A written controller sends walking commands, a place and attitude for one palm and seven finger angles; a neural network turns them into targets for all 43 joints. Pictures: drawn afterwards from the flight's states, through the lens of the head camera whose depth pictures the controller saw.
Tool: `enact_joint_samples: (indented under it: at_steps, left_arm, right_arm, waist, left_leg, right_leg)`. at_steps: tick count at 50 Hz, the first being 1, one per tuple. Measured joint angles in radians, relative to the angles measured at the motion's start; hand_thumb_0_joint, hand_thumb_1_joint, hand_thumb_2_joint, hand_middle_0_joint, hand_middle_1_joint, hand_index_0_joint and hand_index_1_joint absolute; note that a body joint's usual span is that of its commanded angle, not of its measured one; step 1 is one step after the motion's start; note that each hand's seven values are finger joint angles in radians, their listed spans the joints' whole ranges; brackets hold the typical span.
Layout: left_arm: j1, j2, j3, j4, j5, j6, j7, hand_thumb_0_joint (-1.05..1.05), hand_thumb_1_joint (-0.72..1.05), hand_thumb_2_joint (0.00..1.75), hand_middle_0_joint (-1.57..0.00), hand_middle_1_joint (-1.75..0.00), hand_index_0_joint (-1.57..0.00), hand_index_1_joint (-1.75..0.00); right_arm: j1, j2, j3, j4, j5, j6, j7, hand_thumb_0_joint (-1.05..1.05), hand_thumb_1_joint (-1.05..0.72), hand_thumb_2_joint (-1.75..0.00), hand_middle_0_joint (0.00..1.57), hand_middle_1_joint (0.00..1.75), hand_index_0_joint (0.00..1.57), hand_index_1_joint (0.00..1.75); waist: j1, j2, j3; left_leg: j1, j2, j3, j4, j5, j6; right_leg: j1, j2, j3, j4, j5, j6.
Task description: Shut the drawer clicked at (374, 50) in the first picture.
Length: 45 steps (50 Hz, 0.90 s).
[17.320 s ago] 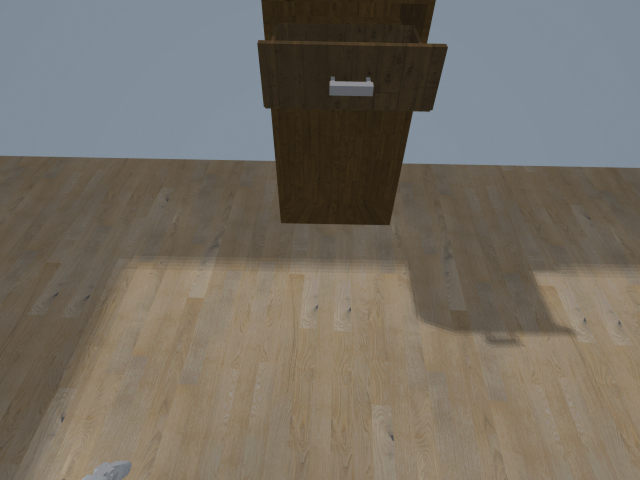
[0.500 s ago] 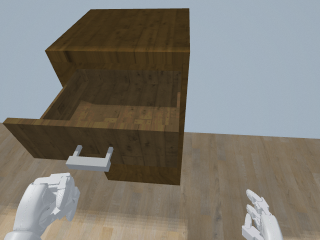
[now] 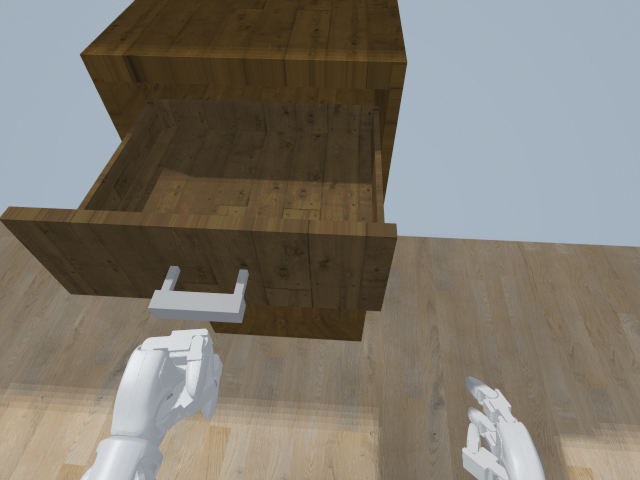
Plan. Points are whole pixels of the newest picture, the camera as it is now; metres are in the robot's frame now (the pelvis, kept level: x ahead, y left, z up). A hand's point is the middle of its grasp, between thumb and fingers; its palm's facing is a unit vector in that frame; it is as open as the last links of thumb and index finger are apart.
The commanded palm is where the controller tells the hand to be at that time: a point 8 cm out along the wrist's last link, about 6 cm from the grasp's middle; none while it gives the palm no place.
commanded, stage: bring the fist close to the handle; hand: left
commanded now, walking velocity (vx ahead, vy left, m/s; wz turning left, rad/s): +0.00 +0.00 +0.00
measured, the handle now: (203, 290) +0.32 +0.17 +0.08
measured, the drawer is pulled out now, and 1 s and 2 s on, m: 0.30 0.29 0.16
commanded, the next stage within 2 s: push the drawer shut in 0.42 s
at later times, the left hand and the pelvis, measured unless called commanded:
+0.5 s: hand (218, 378) +0.21 +0.13 +0.07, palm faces +0.03 -1.00 -0.08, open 3.3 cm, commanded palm +0.18 +0.19 +0.08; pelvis +0.00 -0.03 -0.01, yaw +0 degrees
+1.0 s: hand (213, 353) +0.24 +0.14 +0.07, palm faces -0.01 -1.00 -0.08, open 3.1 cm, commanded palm +0.23 +0.20 +0.08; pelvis +0.01 -0.04 +0.00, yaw +1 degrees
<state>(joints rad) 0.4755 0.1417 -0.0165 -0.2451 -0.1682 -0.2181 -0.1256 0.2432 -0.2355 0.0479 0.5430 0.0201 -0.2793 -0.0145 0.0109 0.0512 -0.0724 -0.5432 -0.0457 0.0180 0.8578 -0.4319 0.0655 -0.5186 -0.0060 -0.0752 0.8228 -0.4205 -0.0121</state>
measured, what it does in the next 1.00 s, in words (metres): stands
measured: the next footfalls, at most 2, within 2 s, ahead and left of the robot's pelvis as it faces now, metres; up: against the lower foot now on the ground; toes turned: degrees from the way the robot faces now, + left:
none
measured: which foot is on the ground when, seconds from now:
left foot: down 0.00-1.00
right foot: down 0.00-1.00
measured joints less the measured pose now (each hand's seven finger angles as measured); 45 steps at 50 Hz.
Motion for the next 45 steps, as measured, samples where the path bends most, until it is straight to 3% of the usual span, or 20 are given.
enact_joint_samples:
  at_steps: [6,12,19,26,38,45]
  left_arm:
    - [-0.025,0.009,-0.015,0.011,0.023,-0.018,0.052,0.01,0.9,0.9,-1.4,-1.6,-1.4,-1.6]
    - [0.009,0.016,0.006,-0.026,0.009,-0.028,0.065,0.01,0.9,0.9,-1.4,-1.6,-1.4,-1.6]
    - [0.027,0.025,0.016,-0.002,-0.002,-0.016,0.046,0.01,0.9,0.9,-1.4,-1.6,-1.4,-1.6]
    - [0.006,0.059,0.077,0.02,-0.032,-0.044,0.033,0.01,0.9,0.9,-1.4,-1.6,-1.4,-1.6]
    - [-0.078,0.073,0.128,0.14,-0.07,-0.042,-0.049,0.01,0.9,0.9,-1.4,-1.6,-1.4,-1.6]
    - [-0.111,0.084,0.154,0.194,-0.086,-0.078,-0.081,0.04,0.83,0.9,-1.4,-1.6,-1.4,-1.6]
  right_arm:
    - [0.01,0.0,0.0,-0.022,-0.005,0.043,0.005,0.01,-0.9,-0.9,0.2,0.3,0.21,0.3]
    - [0.03,-0.001,-0.006,-0.029,0.001,0.076,0.009,0.01,-0.9,-0.9,0.2,0.3,0.21,0.3]
    - [0.026,-0.013,-0.005,-0.038,0.007,0.095,-0.001,0.01,-0.9,-0.9,0.2,0.3,0.21,0.3]
    - [0.018,-0.02,-0.01,-0.031,0.01,0.083,-0.01,0.01,-0.9,-0.9,0.2,0.3,0.2,0.3]
    - [0.002,-0.034,-0.014,0.002,0.016,0.079,-0.021,0.01,-0.9,-0.9,0.2,0.3,0.2,0.3]
    - [0.004,-0.041,-0.017,0.028,0.019,0.067,-0.022,0.01,-0.91,-0.9,0.2,0.3,0.2,0.3]
  waist:
    - [-0.006,-0.004,-0.001]
    - [-0.009,0.007,-0.024]
    - [-0.014,0.009,-0.028]
    - [-0.014,0.003,-0.028]
    - [-0.019,0.003,-0.029]
    - [-0.018,0.005,-0.022]
  left_leg:
    - [-0.045,0.004,0.007,0.039,-0.014,-0.001]
    - [-0.052,0.014,0.006,0.046,-0.023,-0.009]
    - [-0.053,0.021,-0.004,0.053,-0.028,-0.02]
    - [-0.053,0.033,-0.021,0.053,-0.03,-0.039]
    - [-0.034,0.04,-0.031,0.019,-0.021,-0.058]
    - [-0.015,0.04,-0.035,-0.003,-0.013,-0.059]
  right_leg:
    - [-0.05,0.002,0.006,0.043,-0.014,-0.002]
    - [-0.057,0.012,0.005,0.047,-0.019,-0.009]
    - [-0.059,0.019,-0.005,0.057,-0.029,-0.023]
    - [-0.054,0.033,-0.021,0.053,-0.033,-0.043]
    - [-0.038,0.041,-0.029,0.027,-0.031,-0.057]
    - [-0.016,0.042,-0.032,0.001,-0.023,-0.058]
